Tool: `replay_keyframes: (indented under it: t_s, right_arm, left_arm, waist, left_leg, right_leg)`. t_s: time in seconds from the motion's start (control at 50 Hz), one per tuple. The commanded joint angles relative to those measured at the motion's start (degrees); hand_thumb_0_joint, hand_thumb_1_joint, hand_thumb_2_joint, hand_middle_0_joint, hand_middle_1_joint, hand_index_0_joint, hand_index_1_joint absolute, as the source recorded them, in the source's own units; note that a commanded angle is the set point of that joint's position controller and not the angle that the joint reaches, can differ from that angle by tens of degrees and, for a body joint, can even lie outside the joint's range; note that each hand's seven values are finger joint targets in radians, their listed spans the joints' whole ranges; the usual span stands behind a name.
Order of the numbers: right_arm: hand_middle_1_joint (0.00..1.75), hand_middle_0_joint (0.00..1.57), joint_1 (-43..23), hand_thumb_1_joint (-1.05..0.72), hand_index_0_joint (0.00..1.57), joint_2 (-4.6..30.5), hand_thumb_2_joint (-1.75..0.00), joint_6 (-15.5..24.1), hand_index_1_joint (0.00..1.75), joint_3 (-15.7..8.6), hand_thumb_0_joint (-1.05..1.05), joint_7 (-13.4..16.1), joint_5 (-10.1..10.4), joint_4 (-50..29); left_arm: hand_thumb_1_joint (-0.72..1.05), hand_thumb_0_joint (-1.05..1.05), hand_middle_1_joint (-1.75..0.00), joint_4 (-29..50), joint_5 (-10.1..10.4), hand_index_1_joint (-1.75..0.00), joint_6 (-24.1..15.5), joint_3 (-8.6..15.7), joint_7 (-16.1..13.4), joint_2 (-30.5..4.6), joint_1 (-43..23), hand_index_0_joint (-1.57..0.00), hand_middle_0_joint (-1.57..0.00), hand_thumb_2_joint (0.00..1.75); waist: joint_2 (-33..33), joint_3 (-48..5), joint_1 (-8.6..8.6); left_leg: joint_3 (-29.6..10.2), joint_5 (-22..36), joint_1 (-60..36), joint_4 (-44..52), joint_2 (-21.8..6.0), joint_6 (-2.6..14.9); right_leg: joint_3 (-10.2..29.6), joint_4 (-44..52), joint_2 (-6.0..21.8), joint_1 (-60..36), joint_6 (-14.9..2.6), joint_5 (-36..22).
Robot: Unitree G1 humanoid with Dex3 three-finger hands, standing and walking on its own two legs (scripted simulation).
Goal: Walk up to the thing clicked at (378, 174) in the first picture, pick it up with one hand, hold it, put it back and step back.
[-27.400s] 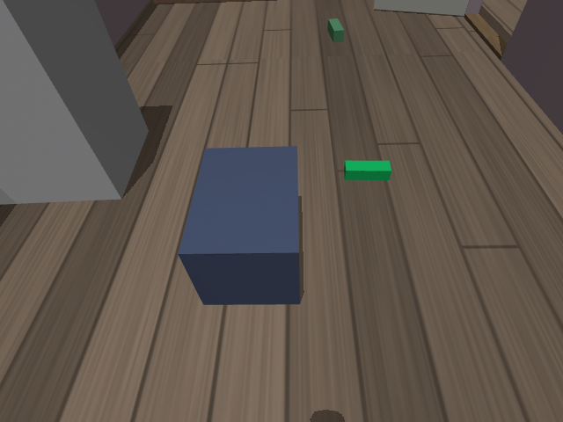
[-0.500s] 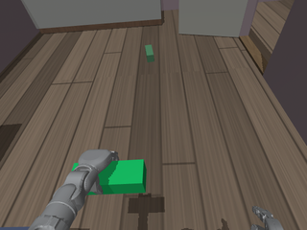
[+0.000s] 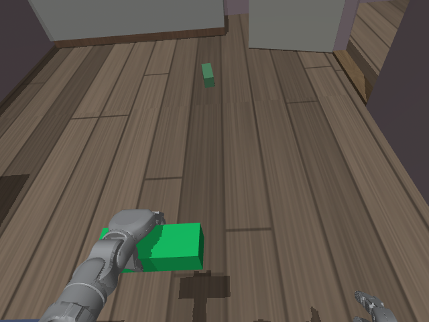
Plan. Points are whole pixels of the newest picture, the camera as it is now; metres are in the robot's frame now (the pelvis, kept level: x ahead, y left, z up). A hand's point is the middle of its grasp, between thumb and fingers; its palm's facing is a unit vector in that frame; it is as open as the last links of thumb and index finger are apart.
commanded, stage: crouch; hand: left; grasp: from above
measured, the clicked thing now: (151, 248) +0.29 +0.20 -0.08
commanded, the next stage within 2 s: none
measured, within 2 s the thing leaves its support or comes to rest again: neither
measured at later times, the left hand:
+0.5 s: hand (150, 259) +0.29 +0.21 -0.13, palm faces -0.49 +0.04 -0.87, open 10.7 cm
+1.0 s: hand (179, 270) +0.35 +0.20 -0.38, palm faces -0.48 +0.06 -0.88, open 10.6 cm
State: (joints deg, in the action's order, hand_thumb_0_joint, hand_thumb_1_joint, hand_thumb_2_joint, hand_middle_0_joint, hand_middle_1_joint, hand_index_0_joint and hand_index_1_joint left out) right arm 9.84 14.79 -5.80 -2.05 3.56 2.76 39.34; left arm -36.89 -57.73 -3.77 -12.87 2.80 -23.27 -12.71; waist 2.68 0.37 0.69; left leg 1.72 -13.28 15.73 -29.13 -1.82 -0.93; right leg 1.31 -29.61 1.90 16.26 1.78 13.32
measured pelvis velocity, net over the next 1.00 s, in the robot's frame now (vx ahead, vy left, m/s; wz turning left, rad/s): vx -0.05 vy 0.01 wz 0.01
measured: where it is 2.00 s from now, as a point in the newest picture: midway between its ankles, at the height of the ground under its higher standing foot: outside the picture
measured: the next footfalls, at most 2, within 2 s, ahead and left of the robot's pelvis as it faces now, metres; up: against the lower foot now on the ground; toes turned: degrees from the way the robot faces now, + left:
none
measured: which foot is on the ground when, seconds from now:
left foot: down 0.00-1.00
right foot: down 0.00-1.00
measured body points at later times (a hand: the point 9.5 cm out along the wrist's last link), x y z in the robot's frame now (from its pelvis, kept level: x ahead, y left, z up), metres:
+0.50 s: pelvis -0.01 +0.00 -0.03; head +0.05 +0.00 +0.42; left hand +0.31 +0.21 -0.08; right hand +0.11 -0.27 -0.15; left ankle +0.02 +0.13 -0.74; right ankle +0.03 -0.14 -0.74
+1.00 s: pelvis -0.05 +0.01 -0.23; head +0.13 +0.01 +0.18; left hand +0.37 +0.19 -0.33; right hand -0.01 -0.27 -0.36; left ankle +0.02 +0.13 -0.74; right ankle +0.03 -0.14 -0.74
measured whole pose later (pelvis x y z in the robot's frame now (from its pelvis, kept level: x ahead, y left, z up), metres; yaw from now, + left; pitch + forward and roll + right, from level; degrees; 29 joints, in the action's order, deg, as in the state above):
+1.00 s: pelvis -0.05 +0.01 -0.23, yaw +0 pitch +33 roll -2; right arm 12.8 13.0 0.4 -3.7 1.0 -4.1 43.6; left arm -70.2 -68.5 -2.8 -6.0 -22.1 -21.6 -38.8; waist 3.0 -11.0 9.5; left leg -2.3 -35.0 96.4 -98.4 -1.6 -0.8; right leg 1.0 -96.9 1.5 94.9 2.4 34.8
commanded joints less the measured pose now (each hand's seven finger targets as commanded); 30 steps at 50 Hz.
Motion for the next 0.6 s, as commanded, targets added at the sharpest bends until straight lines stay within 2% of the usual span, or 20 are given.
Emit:
replay_keyframes:
  t_s: [0.0, 0.02, 0.04, 0.06, 0.08, 0.12, 0.18, 0.2, 0.26, 0.32, 0.34, 0.4, 0.42, 0.44, 0.46, 0.48, 0.58]
  right_arm:
    - [0.3, 0.2, -5.7, -0.9, 0.2, 7.1, -0.9, 2.3, 0.3, -2.1, 0.0, 0.6, -0.1, -8.4]
    - [0.3, 0.2, -5.6, -0.9, 0.2, 7.1, -0.9, 2.2, 0.3, -2.1, 0.0, 0.7, -0.1, -8.3]
    - [0.3, 0.2, -5.6, -0.9, 0.2, 7.1, -0.9, 2.2, 0.3, -2.1, 0.0, 0.7, -0.1, -8.2]
    - [0.3, 0.2, -5.4, -0.92, 0.2, 7.0, -0.91, 2.2, 0.3, -2.1, 0.0, 0.7, -0.2, -8.3]
    - [0.3, 0.2, -5.2, -0.88, 0.2, 7.0, -0.9, 2.2, 0.3, -2.2, 0.0, 0.6, -0.2, -8.1]
    - [0.3, 0.2, -5.2, -0.9, 0.2, 7.1, -0.9, 2.2, 0.3, -2.3, 0.0, 0.6, -0.1, -7.8]
    - [0.3, 0.2, -4.5, -0.89, 0.2, 7.1, -0.9, 1.9, 0.3, -2.6, 0.0, 0.4, -0.4, -7.0]
    - [0.3, 0.2, -4.0, -0.9, 0.2, 7.1, -0.9, 1.9, 0.3, -2.7, 0.0, 0.3, -0.5, -6.7]
    - [0.3, 0.2, -3.3, -0.9, 0.2, 7.1, -0.9, 1.8, 0.3, -3.0, 0.0, -0.3, -0.8, -6.2]
    - [0.3, 0.2, -2.1, -0.9, 0.2, 7.2, -0.9, 1.8, 0.3, -3.4, 0.0, -0.9, -1.5, -4.8]
    - [0.3, 0.2, -1.1, -0.9, 0.2, 7.4, -0.9, 1.9, 0.3, -3.6, 0.0, -1.2, -1.6, -4.2]
    - [0.3, 0.2, 1.2, -0.9, 0.2, 8.0, -0.9, 2.4, 0.3, -4.4, 0.0, -1.8, -2.1, -2.5]
    - [0.3, 0.2, 2.0, -0.9, 0.2, 8.1, -0.9, 2.5, 0.3, -4.6, 0.0, -2.0, -2.3, -2.4]
    - [0.3, 0.2, 2.6, -0.9, 0.2, 8.0, -0.9, 2.7, 0.3, -4.9, 0.0, -2.1, -2.6, -2.2]
    - [0.3, 0.2, 3.4, -0.9, 0.2, 8.1, -0.9, 2.9, 0.3, -5.0, 0.0, -2.3, -3.0, -2.1]
    - [0.3, 0.2, 4.0, -0.9, 0.2, 8.0, -0.9, 3.1, 0.3, -5.2, 0.0, -2.4, -3.3, -2.0]
    - [0.3, 0.2, 6.7, -0.9, 0.2, 8.9, -0.9, 4.4, 0.3, -6.0, 0.0, -2.1, -4.6, -1.7]
  left_arm:
    - [0.61, 0.0, -0.69, 13.5, 0.6, -0.72, -1.3, 7.2, -2.7, -12.8, -21.7, -1.0, -1.03, 1.0]
    - [0.62, 0.0, -0.7, 13.3, 0.8, -0.72, -1.4, 8.0, -3.0, -13.7, -22.9, -1.01, -1.03, 0.98]
    - [0.6, 0.0, -0.69, 12.0, 0.9, -0.72, -1.4, 7.9, -3.3, -13.1, -21.2, -1.0, -1.03, 1.0]
    - [0.66, 0.0, -0.75, 13.2, 0.7, -0.74, -1.6, 7.5, -3.6, -12.7, -22.4, -1.04, -1.04, 0.92]
    - [0.58, 0.0, -0.71, 13.8, 0.4, -0.72, -1.6, 7.2, -4.1, -12.4, -23.3, -0.96, -0.96, 0.92]
    - [0.61, 0.0, -0.72, 11.2, 0.0, -0.74, -1.4, 7.9, -5.3, -12.5, -21.4, -0.99, -1.0, 0.95]
    - [0.64, 0.0, -0.73, 8.0, -1.0, -0.74, -1.6, 7.0, -7.3, -11.1, -21.4, -1.02, -1.03, 0.96]
    - [0.63, 0.0, -0.72, 6.9, -1.3, -0.74, -1.7, 6.1, -8.2, -9.8, -22.2, -1.02, -1.03, 0.97]
    - [0.66, 0.0, -0.71, 2.7, -2.7, -0.73, -2.0, 6.4, -11.9, -8.9, -20.7, -1.04, -1.06, 0.98]
    - [0.68, 0.0, -0.71, -1.2, -4.2, -0.73, -1.9, 5.1, -15.1, -7.5, -24.2, -1.06, -1.08, 0.99]
    - [0.7, 0.0, -0.71, -2.3, -4.7, -0.73, -2.0, 4.0, -16.0, -6.0, -25.9, -1.07, -1.09, 0.99]
    - [0.71, 0.0, -0.72, -7.6, -6.5, -0.73, -1.9, 4.1, -18.5, -6.0, -27.9, -1.07, -1.08, 0.95]
    - [0.68, 0.0, -0.7, -9.1, -7.3, -0.71, -2.0, 3.4, -19.4, -4.6, -28.5, -1.06, -1.07, 0.93]
    - [0.67, 0.0, -0.68, -10.5, -8.1, -0.7, -2.2, 4.3, -20.6, -5.4, -28.8, -1.06, -1.07, 0.92]
    - [0.67, 0.0, -0.68, -11.7, -8.9, -0.69, -2.3, 4.4, -21.7, -5.0, -30.6, -1.05, -1.06, 0.91]
    - [0.66, 0.0, -0.68, -13.5, -9.5, -0.7, -2.4, 4.6, -23.0, -4.8, -31.3, -1.04, -1.05, 0.89]
    - [0.65, 0.0, -0.62, -16.0, -12.1, -0.63, -1.6, 6.6, -28.6, -5.8, -37.4, -1.04, -1.05, 0.83]
  waist:
    - [-1.3, -15.0, -0.23]
    - [-1.2, -15.0, -0.2]
    - [-1.8, -14.4, -0.14]
    - [-0.6, -15.2, -0.08]
    - [-0.1, -16.6, -0.05]
    - [-1.2, -15.6, -0.48]
    - [-2.2, -14.3, 0.49]
    - [-3.2, -14.3, 0.99]
    - [-4.0, -13.6, 0.72]
    - [-4.1, -14.2, 2.17]
    - [-3.6, -14.9, 2.9]
    - [-2.2, -17.7, 3.45]
    - [-3.1, -18.5, 4.29]
    - [-2.0, -19.3, 3.88]
    - [-1.6, -20.2, 4.54]
    - [-1.6, -20.9, 4.4]
    - [3.1, -31.0, 5.19]
  left_leg:
    - [0.3, 7.5, -7.7, 3.3, 2.5, 1.39]
    - [0.3, 7.1, -7.5, 3.5, 2.4, 1.43]
    - [0.2, 6.8, -7.5, 3.4, 2.5, 1.39]
    - [0.4, 7.3, -8.1, 3.2, 2.6, 1.29]
    - [0.3, 7.8, -8.7, 3.1, 2.4, 1.18]
    - [0.3, 8.4, -7.7, 2.9, 2.5, 1.18]
    - [0.5, 7.9, -6.2, 2.3, 2.6, 1.26]
    - [0.3, 7.7, -5.7, 1.8, 2.5, 1.22]
    - [0.4, 5.5, -3.2, 0.4, 2.8, 1.14]
    - [0.2, 4.3, -0.4, -2.9, 2.7, 1.03]
    - [-0.1, 3.8, 0.5, -4.1, 2.5, 0.84]
    - [-0.4, 3.0, 5.1, -10.0, 2.2, 0.47]
    - [-0.6, 3.0, 7.3, -12.6, 2.1, 0.48]
    - [-0.5, 2.5, 10.3, -15.5, 2.1, 0.5]
    - [-0.7, 1.7, 13.6, -18.2, 2.0, 0.48]
    - [-0.9, 0.4, 16.4, -20.4, 2.0, 0.45]
    - [-1.7, -1.1, 25.1, -31.3, 1.7, 0.41]
  right_leg:
    - [-1.5, 5.3, -2.8, -1.4, -1.75, -5.4]
    - [-1.5, 5.3, -2.9, -1.3, -1.72, -5.2]
    - [-1.5, 5.3, -2.9, -1.1, -1.69, -4.9]
    - [-1.5, 5.1, -2.7, -0.9, -1.77, -5.4]
    - [-1.6, 4.8, -2.8, -1.1, -1.84, -5.9]
    - [-1.9, 4.6, -2.9, -1.2, -1.88, -6.1]
    - [-1.7, 4.1, -2.7, -0.1, -1.69, -6.3]
    - [-1.8, 3.8, -2.8, 1.0, -1.62, -6.1]
    - [-1.8, 2.8, -2.4, 3.0, -1.58, -4.0]
    - [-1.9, 0.4, -2.3, 7.1, -1.45, -3.3]
    - [-1.9, -1.0, -2.4, 9.2, -1.66, -2.9]
    - [-2.1, -6.8, -2.5, 14.9, -2.0, -2.3]
    - [-2.2, -9.3, -2.5, 17.7, -2.09, -2.4]
    - [-2.1, -11.8, -2.5, 20.0, -2.3, -1.9]
    - [-2.2, -14.5, -2.5, 23.0, -2.47, -1.4]
    - [-2.5, -16.9, -2.5, 25.1, -2.61, -0.2]
    - [-3.2, -29.2, -2.8, 37.4, -3.32, 1.8]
